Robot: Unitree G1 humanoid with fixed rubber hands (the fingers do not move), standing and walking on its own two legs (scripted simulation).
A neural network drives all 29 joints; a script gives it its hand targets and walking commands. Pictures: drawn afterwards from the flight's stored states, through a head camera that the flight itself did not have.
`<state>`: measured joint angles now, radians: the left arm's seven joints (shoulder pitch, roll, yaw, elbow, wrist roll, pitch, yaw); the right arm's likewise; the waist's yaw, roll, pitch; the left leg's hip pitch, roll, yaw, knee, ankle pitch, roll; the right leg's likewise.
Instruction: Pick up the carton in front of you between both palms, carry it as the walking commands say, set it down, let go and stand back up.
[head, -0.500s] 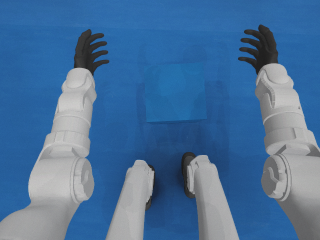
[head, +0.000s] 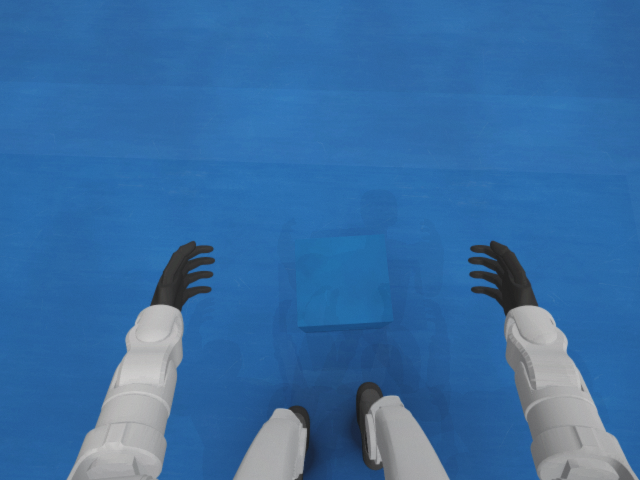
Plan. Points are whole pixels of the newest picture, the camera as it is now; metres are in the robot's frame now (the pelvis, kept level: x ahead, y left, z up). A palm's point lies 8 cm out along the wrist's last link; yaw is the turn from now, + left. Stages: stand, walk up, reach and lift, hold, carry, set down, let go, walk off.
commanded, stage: let go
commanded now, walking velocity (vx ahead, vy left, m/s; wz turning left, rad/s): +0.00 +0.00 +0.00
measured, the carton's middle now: (341, 288) +0.42 -0.02 -0.60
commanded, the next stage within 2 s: stand in 0.84 s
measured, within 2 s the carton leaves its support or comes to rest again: neither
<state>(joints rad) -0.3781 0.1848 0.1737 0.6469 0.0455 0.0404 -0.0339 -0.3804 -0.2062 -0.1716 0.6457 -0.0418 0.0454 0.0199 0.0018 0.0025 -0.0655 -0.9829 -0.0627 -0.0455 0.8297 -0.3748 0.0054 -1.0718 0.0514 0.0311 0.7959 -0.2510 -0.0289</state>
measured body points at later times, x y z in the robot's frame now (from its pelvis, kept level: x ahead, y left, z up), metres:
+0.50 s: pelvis +0.03 +0.02 +0.06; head +0.06 +0.02 +0.50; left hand +0.20 +0.25 -0.02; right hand +0.20 -0.22 -0.03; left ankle -0.01 +0.11 -0.69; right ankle +0.05 -0.09 -0.69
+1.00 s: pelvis +0.04 +0.00 +0.05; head +0.05 +0.00 +0.50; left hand +0.20 +0.27 -0.03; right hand +0.20 -0.26 -0.04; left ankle -0.01 +0.11 -0.69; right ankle +0.05 -0.09 -0.69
